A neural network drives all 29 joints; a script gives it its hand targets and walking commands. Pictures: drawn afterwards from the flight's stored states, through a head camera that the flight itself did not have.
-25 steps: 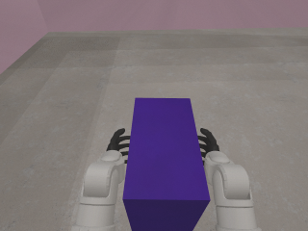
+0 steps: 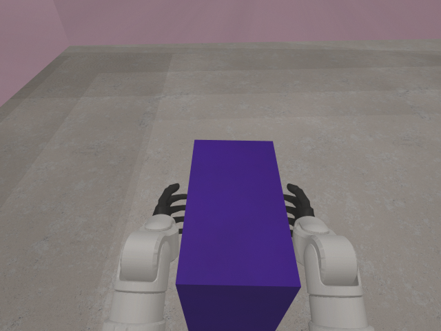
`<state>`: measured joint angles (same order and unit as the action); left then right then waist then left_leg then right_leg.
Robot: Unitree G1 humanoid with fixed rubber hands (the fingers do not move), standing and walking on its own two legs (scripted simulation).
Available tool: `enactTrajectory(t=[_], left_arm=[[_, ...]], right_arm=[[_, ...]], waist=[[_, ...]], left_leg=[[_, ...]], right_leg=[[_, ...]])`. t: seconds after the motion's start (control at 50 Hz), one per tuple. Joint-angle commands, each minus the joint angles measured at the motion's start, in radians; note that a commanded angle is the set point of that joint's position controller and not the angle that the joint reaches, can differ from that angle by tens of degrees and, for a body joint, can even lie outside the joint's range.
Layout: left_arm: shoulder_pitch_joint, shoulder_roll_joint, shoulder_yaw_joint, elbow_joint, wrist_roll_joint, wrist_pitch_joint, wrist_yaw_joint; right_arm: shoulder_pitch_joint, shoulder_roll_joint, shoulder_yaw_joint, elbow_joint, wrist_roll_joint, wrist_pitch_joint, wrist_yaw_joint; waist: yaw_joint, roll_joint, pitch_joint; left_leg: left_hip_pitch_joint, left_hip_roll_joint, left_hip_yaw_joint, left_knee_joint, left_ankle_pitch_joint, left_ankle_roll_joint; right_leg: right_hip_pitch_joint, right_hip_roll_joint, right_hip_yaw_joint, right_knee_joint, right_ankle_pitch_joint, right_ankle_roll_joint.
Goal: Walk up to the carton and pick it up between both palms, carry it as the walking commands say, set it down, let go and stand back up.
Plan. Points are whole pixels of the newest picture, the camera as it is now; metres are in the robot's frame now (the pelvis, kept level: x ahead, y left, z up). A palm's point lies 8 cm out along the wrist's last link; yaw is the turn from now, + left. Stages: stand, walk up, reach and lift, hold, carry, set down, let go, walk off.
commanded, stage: carry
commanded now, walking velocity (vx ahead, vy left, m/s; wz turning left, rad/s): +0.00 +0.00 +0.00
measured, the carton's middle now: (231, 244) +0.30 +0.00 +0.02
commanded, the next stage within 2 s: hold in 0.16 s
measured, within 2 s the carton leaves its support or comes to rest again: neither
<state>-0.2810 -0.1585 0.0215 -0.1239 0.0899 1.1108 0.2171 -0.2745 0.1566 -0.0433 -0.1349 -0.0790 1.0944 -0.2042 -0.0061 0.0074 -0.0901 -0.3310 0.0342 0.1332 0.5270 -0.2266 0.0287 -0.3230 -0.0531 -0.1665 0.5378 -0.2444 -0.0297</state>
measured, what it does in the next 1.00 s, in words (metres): shifts its weight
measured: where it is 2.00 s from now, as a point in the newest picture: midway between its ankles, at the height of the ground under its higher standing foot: outside the picture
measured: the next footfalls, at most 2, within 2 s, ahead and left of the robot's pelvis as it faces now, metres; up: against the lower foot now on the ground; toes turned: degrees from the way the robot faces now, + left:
none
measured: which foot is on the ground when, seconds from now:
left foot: down 0.00-1.00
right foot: down 0.00-1.00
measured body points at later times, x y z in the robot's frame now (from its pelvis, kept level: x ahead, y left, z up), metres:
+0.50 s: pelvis -0.02 +0.01 +0.01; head -0.06 +0.01 +0.45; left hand +0.29 +0.12 +0.05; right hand +0.29 -0.11 +0.05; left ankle +0.03 +0.11 -0.73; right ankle +0.02 -0.10 -0.73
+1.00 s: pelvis -0.08 +0.00 -0.01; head -0.13 +0.01 +0.43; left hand +0.28 +0.11 +0.05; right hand +0.27 -0.13 +0.06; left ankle +0.03 +0.10 -0.73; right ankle +0.02 -0.10 -0.73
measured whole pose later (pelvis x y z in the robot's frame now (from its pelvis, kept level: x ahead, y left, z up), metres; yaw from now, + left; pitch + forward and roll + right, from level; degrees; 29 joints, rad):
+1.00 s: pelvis -0.08 +0.00 -0.01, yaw -1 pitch -15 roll -1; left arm -0.77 -0.22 0.62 0.77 0.48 0.62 0.07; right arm -0.77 0.22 -0.62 0.80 -0.45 0.59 -0.08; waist -0.01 -0.01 0.15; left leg -0.18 -0.01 -0.01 0.62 -0.24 0.04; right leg -0.17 0.08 0.04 0.61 -0.28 -0.03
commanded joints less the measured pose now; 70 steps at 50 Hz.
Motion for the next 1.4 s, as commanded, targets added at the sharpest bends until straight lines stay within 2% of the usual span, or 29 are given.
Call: enactTrajectory(t=[0.0, 0.14, 0.16, 0.18, 0.2, 0.22, 0.24, 0.26, 0.28, 0.3, 0.32, 0.38, 0.42, 0.48, 0.54, 0.56, 0.62, 0.68, 0.7, 0.72, 0.74, 0.78, 0.82, 0.9, 0.98, 1.12, 1.22, 1.38], left_arm=[[-0.313, -0.996, -0.429, -0.101, -0.214, -0.034, -0.121], [-0.314, -0.996, -0.429, -0.099, -0.213, -0.034, -0.123], [-0.074, -0.645, -0.078, 0.252, 0.138, -0.147, -0.177], [-0.207, -0.531, 0.056, 0.603, 0.131, -0.244, -0.201], [-0.288, -0.634, -0.112, 0.451, 0.054, -0.339, -0.231], [-0.321, -0.784, -0.246, 0.347, -0.017, -0.392, -0.263], [-0.419, -0.880, -0.349, 0.237, -0.071, -0.420, -0.291], [-0.510, -0.938, -0.414, 0.139, -0.117, -0.448, -0.312], [-0.501, -0.954, -0.446, 0.131, -0.132, -0.461, -0.321], [-0.469, -0.963, -0.457, 0.144, -0.130, -0.467, -0.326], [-0.457, -0.962, -0.423, 0.178, -0.114, -0.470, -0.328], [-0.428, -1.032, -0.381, 0.298, -0.081, -0.462, -0.339], [-0.447, -1.085, -0.370, 0.360, -0.077, -0.459, -0.348], [-0.547, -1.143, -0.340, 0.463, -0.078, -0.457, -0.363], [-0.662, -1.165, -0.273, 0.564, -0.052, -0.464, -0.363], [-0.701, -1.159, -0.241, 0.600, -0.038, -0.467, -0.361], [-0.800, -1.116, -0.143, 0.714, 0.003, -0.483, -0.352], [-0.908, -1.046, -0.057, 0.787, 0.026, -0.502, -0.350], [-1.001, -1.091, -0.013, 0.765, 0.050, -0.498, -0.339], [-1.025, -1.018, 0.048, 0.812, 0.085, -0.499, -0.341], [-1.016, -0.989, 0.075, 0.850, 0.108, -0.500, -0.341], [-1.006, -0.938, 0.163, 0.914, 0.162, -0.500, -0.335], [-1.028, -0.900, 0.222, 0.934, 0.196, -0.505, -0.325], [-1.072, -0.834, 0.304, 0.965, 0.248, -0.522, -0.299], [-1.119, -0.791, 0.355, 0.993, 0.284, -0.551, -0.279], [-1.190, -0.764, 0.392, 1.003, 0.309, -0.610, -0.237], [-1.208, -0.750, 0.384, 0.988, 0.317, -0.648, -0.208], [-1.242, -0.757, 0.302, 0.919, 0.280, -0.712, -0.175]], right_arm=[[-0.305, 0.955, 0.440, -0.082, 0.215, -0.019, 0.123], [-0.306, 0.956, 0.441, -0.082, 0.214, -0.019, 0.124], [-0.163, 0.605, 0.090, 0.269, -0.083, -0.128, 0.176], [-0.242, 0.579, 0.013, 0.620, -0.074, -0.215, 0.193], [-0.286, 0.673, 0.115, 0.536, -0.023, -0.318, 0.212], [-0.341, 0.812, 0.235, 0.426, 0.033, -0.382, 0.230], [-0.442, 0.937, 0.325, 0.326, 0.087, -0.408, 0.246], [-0.503, 1.039, 0.408, 0.236, 0.133, -0.432, 0.260], [-0.454, 1.092, 0.446, 0.235, 0.141, -0.441, 0.266], [-0.415, 1.110, 0.466, 0.246, 0.142, -0.445, 0.270], [-0.420, 1.126, 0.482, 0.283, 0.140, -0.446, 0.282], [-0.419, 1.116, 0.464, 0.398, 0.123, -0.455, 0.320], [-0.444, 1.105, 0.420, 0.467, 0.098, -0.460, 0.339], [-0.527, 1.082, 0.316, 0.590, 0.051, -0.464, 0.359], [-0.662, 1.037, 0.206, 0.680, 0.013, -0.472, 0.375], [-0.713, 1.030, 0.178, 0.708, 0.007, -0.474, 0.380], [-0.840, 1.036, 0.124, 0.783, -0.001, -0.473, 0.386], [-0.908, 1.076, 0.084, 0.872, -0.015, -0.472, 0.378], [-0.966, 1.080, 0.019, 0.827, -0.095, -0.465, 0.373], [-0.987, 1.112, 0.008, 0.877, -0.100, -0.452, 0.362], [-0.960, 1.111, -0.033, 0.925, -0.119, -0.446, 0.353], [-0.973, 1.089, -0.106, 0.998, -0.141, -0.447, 0.340], [-1.005, 1.058, -0.169, 1.031, -0.156, -0.454, 0.326], [-1.040, 0.979, -0.279, 1.079, -0.194, -0.479, 0.295], [-1.109, 0.894, -0.342, 1.082, -0.233, -0.511, 0.262], [-1.186, 0.786, -0.391, 1.075, -0.286, -0.580, 0.245], [-1.221, 0.735, -0.383, 1.065, -0.298, -0.631, 0.261], [-1.263, 0.663, -0.341, 1.062, -0.282, -0.717, 0.304]], waist=[[0.000, -0.009, -0.228], [0.000, -0.010, -0.227], [0.059, 0.011, 0.299], [0.042, 0.011, 0.275], [0.010, -0.008, 0.101], [-0.007, -0.057, -0.092], [-0.007, -0.077, -0.295], [0.000, -0.085, -0.481], [-0.006, -0.061, -0.525], [-0.002, -0.035, -0.504], [0.032, -0.037, -0.459], [0.059, 0.046, -0.331], [0.044, 0.063, -0.259], [-0.012, 0.068, -0.107], [-0.053, 0.070, -0.014], [-0.051, 0.068, -0.005], [-0.029, 0.027, 0.004], [0.005, -0.035, 0.000], [-0.064, -0.057, -0.051], [-0.012, -0.091, -0.043], [-0.017, -0.098, -0.024], [0.010, -0.085, 0.009], [0.022, -0.066, 0.035], [0.014, -0.023, 0.058], [-0.009, -0.007, 0.028], [-0.056, -0.010, -0.051], [-0.065, -0.005, -0.093], [-0.088, 0.027, -0.192]], left_leg=[[0.046, 0.119, -0.113, -0.092, 0.088, 0.022], [0.049, 0.119, -0.113, -0.093, 0.090, 0.022], [0.039, -0.109, -0.153, -0.194, -0.040, 0.020], [-0.029, -0.109, -0.185, -0.169, -0.038, 0.032], [0.063, -0.097, -0.193, -0.146, 0.027, 0.019], [0.161, -0.090, -0.206, -0.122, 0.173, 0.018], [0.204, -0.104, -0.208, -0.100, 0.300, 0.011], [0.235, -0.114, -0.213, -0.077, 0.409, 0.005], [0.249, -0.120, -0.216, -0.070, 0.458, 0.004], [0.236, -0.121, -0.218, -0.081, 0.457, 0.003], [0.240, -0.123, -0.216, -0.093, 0.412, 0.005], [0.271, -0.108, -0.219, -0.126, 0.354, -0.008], [0.272, -0.093, -0.222, -0.143, 0.291, -0.023], [0.208, -0.055, -0.242, -0.192, 0.057, -0.035], [0.164, -0.024, -0.263, -0.236, -0.145, -0.038], [0.151, -0.020, -0.265, -0.244, -0.191, -0.035], [0.150, -0.018, -0.266, -0.236, -0.248, -0.014], [0.167, -0.031, -0.252, -0.200, -0.222, 0.014], [0.236, -0.033, -0.212, -0.108, -0.243, -0.006], [0.247, -0.053, -0.192, -0.076, -0.194, 0.012], [0.258, -0.057, -0.184, -0.062, -0.168, 0.015], [0.256, -0.061, -0.178, -0.050, -0.178, 0.018], [0.255, -0.065, -0.179, -0.040, -0.197, 0.020], [0.239, -0.067, -0.180, -0.019, -0.218, 0.021], [0.221, -0.071, -0.183, 0.008, -0.237, 0.019], [0.165, -0.079, -0.220, 0.031, -0.290, 0.014], [0.120, -0.086, -0.255, 0.036, -0.336, 0.008], [0.112, -0.096, -0.299, 0.066, -0.383, -0.020]], right_leg=[[0.121, -0.118, 0.130, -0.084, 0.100, -0.015], [0.123, -0.118, 0.131, -0.086, 0.101, -0.015], [0.179, 0.101, 0.226, -0.218, 0.018, 0.026], [0.190, 0.114, 0.242, -0.186, 0.033, 0.011], [0.188, 0.121, 0.245, -0.157, 0.104, 0.007], [0.222, 0.114, 0.253, -0.136, 0.271, 0.022], [0.316, 0.116, 0.269, -0.105, 0.482, 0.031], [0.429, 0.109, 0.287, -0.060, 0.701, 0.039], [0.454, 0.100, 0.297, -0.039, 0.806, 0.044], [0.455, 0.101, 0.293, -0.039, 0.805, 0.044], [0.418, 0.107, 0.288, -0.060, 0.693, 0.041], [0.335, 0.129, 0.269, -0.107, 0.433, 0.013], [0.296, 0.139, 0.265, -0.124, 0.306, -0.003], [0.260, 0.146, 0.255, -0.123, 0.124, -0.014], [0.235, 0.146, 0.244, -0.110, 0.006, -0.013], [0.233, 0.145, 0.241, -0.107, -0.025, -0.012], [0.209, 0.125, 0.253, -0.123, -0.123, -0.001], [0.191, 0.105, 0.279, -0.154, -0.209, 0.010], [0.203, 0.088, 0.343, -0.156, -0.334, -0.024], [0.171, 0.079, 0.342, -0.178, -0.369, -0.016], [0.146, 0.073, 0.345, -0.187, -0.366, -0.010], [0.114, 0.068, 0.352, -0.189, -0.393, -0.002], [0.086, 0.069, 0.347, -0.185, -0.411, 0.000], [0.026, 0.076, 0.333, -0.157, -0.402, -0.003], [0.013, 0.086, 0.320, -0.127, -0.377, -0.011], [0.005, 0.111, 0.293, -0.046, -0.301, -0.018], [-0.016, 0.135, 0.275, 0.025, -0.247, -0.016], [-0.105, 0.159, 0.255, 0.118, -0.197, -0.009]])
